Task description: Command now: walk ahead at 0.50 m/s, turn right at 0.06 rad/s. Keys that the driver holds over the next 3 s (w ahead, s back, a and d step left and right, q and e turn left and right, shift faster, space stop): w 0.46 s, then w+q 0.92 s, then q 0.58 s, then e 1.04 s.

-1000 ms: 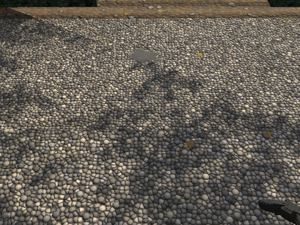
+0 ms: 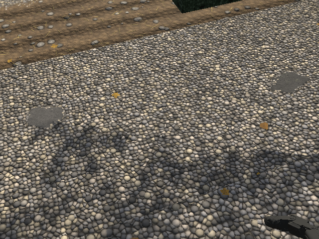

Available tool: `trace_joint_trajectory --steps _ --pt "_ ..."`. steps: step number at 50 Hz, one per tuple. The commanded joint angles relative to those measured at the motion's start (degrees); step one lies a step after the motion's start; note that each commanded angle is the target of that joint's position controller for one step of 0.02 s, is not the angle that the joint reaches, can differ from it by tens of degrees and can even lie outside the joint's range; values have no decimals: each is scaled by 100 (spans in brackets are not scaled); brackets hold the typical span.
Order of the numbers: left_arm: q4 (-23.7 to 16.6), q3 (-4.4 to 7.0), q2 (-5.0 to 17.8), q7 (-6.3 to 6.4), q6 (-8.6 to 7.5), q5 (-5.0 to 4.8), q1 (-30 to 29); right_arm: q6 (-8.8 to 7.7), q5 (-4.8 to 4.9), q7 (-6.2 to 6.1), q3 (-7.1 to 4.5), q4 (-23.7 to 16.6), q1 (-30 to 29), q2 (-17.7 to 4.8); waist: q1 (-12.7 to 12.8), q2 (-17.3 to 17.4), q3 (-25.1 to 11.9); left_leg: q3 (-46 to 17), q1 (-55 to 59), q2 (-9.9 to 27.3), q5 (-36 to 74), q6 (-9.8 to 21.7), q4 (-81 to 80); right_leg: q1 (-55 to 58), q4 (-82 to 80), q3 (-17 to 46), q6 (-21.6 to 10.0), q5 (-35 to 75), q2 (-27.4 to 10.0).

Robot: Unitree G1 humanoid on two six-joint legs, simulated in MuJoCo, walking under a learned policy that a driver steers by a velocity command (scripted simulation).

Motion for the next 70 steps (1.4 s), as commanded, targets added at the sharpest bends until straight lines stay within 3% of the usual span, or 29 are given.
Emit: trace_joint_trajectory --steps 1,2,3,4,5,7,10,15,21,24,25,26,27,28,31,40,43,50,53,55,57,59,60,61,62,63,65,67,70 --pt "-38 161 723 -32 92 17 199 -59 -72 -124 -230 234 992 -517 -607 -495 120 282 1225 15 -473 69 -513 -350 1076 860 -730 5025 -1017" --pt "-73 173 723 -134 -7 24 51 -48 -131 -156 -319 557 2182 -714 -1171 -336 -488 236 3224 214 75 317 -57 -1544 2766 581 -509 4537 -653" --pt "55 59 135 -252 -168 0 710 -39 -169 -151 -322 768 2894 -913 -1138 790 -1380 -822 5798 1252 2417 989 1828 -3917 5519 673 -91 45 123" --pt "-109 -43 434 -271 -345 -159 1060 51 0 -176 -405 872 3246 -1204 -1223 1159 -2297 -2120 6583 1841 2267 1482 1987 -4711 6222 1287 28 61 31" --pt "-443 -73 557 -263 -441 -318 630 128 115 -240 -529 889 3224 -1513 -1295 1049 -2609 -3384 6698 2387 -665 2081 1015 -5551 6384 1308 132 452 -62" --pt "-768 -38 771 -24 -343 -221 -733 161 -26 -419 -325 555 1933 -927 -915 -569 -1194 -3821 4473 2276 -3900 1832 -513 -5675 5401 457 137 1986 -698" --pt "-559 30 530 1 -96 126 -810 -84 -125 -402 -151 483 945 -538 -164 -366 334 -1905 967 1291 -2059 1193 -819 -3697 2322 811 191 3267 -1249" --pt "-746 -125 38 -211 -203 175 -1684 21 58 -601 -253 730 1591 -792 -576 -43 -80 -530 1323 663 -485 914 -973 -2487 -865 233 259 4956 -887" --pt "-1077 -66 255 -429 -212 101 -2906 238 143 -578 -293 1064 2309 -865 -1000 -230 369 -759 2674 1038 -1560 764 -793 -2847 -2038 108 -128 4775 -658" --pt "-934 92 553 -487 -261 121 -2268 328 138 -582 -310 1056 2164 -974 -549 -133 24 -681 2710 891 -517 579 21 -1492 -2481 -112 -393 4365 -378" --pt "-701 238 843 -455 -276 170 -1310 325 120 -577 -254 994 2037 -846 -103 -244 -555 -474 2129 573 -445 397 1086 -52 -2271 185 -629 4612 -633" --pt "-589 379 1358 -405 -266 264 -359 261 25 -566 -122 829 2235 -458 135 -1059 -1457 -78 379 -139 -2178 46 3178 2111 -2191 1878 -1253 4585 -1931" --pt "-510 372 1316 -423 -222 172 -122 155 58 -544 -46 825 2587 -290 87 -2048 -2006 -419 -867 -583 -5596 -77 4520 2804 -2862 3703 -1754 3645 -2783" --pt "-552 262 907 -391 -194 125 -367 128 203 -537 -225 778 2168 -895 164 -1522 -1264 -705 -1476 -316 -5452 -61 4978 2293 -3149 3396 -1525 2754 -2600" --pt "-641 120 487 -375 -237 201 -1456 235 154 -614 -329 622 1598 -848 -307 -1012 21 -529 -1156 264 -4159 -142 4379 305 -3843 1732 -1100 3386 -2004" --pt "-195 299 866 -210 -423 372 -1468 353 -5 -512 -344 472 1521 -427 -614 -775 -170 -281 -173 329 -1553 -347 3239 -318 -3798 -417 -993 5933 -1768" --pt "-90 283 738 -212 -390 239 -1248 430 4 -489 -372 229 1080 -510 -444 -734 225 -321 -860 344 -1949 -211 3331 88 -3534 -424 -1008 5832 -1993" --pt "148 408 736 -2 -262 139 -54 352 230 -177 -429 -454 -289 -461 271 -971 888 -1000 -3955 522 -2766 -133 2897 2723 -2405 282 -758 4879 -2900" --pt "-115 335 611 116 -229 219 -552 254 305 20 -366 -620 -764 -389 255 -408 1319 -334 -2989 602 -1377 -272 1354 1309 -2176 -545 -345 4218 -2541" --pt "-39 386 832 78 -227 191 -482 265 166 151 -237 -340 -461 90 331 -476 825 290 55 30 369 -305 949 -466 -2071 -1321 -109 3184 -2069" --pt "-111 384 1012 -30 -203 57 -717 339 240 14 -405 111 597 -230 -225 -645 619 427 895 -170 -68 -251 913 -339 -1176 -1382 -48 4214 -2122" --pt "-74 367 1092 -173 -179 -133 -872 388 79 -240 -709 788 2279 -859 -1164 -689 -156 813 2886 -427 378 72 128 -381 1271 -1460 238 5614 -1953" --pt "166 351 949 -159 -224 -134 -906 475 -38 -380 -832 1101 2783 -1225 -1668 -71 -409 635 4385 -178 1138 432 -207 -1445 3442 -1398 553 3925 -1461" --pt "49 202 289 -153 -302 43 -267 390 -257 -405 -748 1068 2662 -1768 -1177 1077 -694 -466 5938 543 3221 865 1627 -3689 6220 -819 733 -653 -976" --pt "-179 43 305 -196 -502 -26 298 272 -189 -309 -660 947 2892 -1890 -1023 1044 -2549 -2056 6966 1385 3275 1915 2216 -4194 6896 461 778 -540 -920" --pt "-574 63 541 -186 -584 -121 -260 369 4 -322 -727 1007 3234 -1832 -1263 433 -2998 -2760 6780 1586 667 2223 1159 -4505 6366 588 792 -107 -916" --pt "-779 -47 364 6 -525 -182 -1419 437 202 -445 -560 1059 2660 -1323 -1085 -421 -1533 -3873 4949 1616 -3787 1912 -459 -5504 5849 175 637 1047 -958" --pt "-686 19 707 50 -396 -44 -1114 171 -45 -372 -379 542 1356 -1029 -403 -1146 -680 -4289 2584 1978 -3453 1901 -304 -4804 5018 824 379 1724 -1379" --pt "-927 118 761 13 -404 343 -1815 69 -21 -604 -300 356 529 -927 -152 -427 527 -1889 -155 557 -1665 1270 -778 -2982 1172 460 506 3543 -1312"
Next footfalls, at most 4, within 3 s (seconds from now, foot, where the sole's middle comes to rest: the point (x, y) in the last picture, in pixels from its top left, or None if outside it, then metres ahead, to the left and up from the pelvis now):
0.04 left None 0.18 0.11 -0.83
0.50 right None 0.45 -0.10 -0.83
1.20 left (126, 195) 0.76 0.31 -0.98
1.58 right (139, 142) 1.10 0.29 -0.98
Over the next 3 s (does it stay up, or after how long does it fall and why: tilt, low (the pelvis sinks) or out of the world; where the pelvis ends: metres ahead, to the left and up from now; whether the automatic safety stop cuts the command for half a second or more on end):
stays up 0.96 0.31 -0.20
